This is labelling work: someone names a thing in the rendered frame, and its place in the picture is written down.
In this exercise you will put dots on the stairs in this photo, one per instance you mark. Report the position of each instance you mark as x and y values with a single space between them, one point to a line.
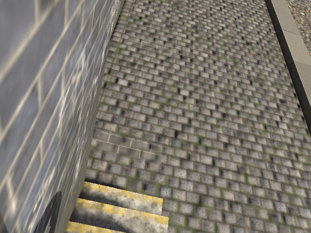
105 209

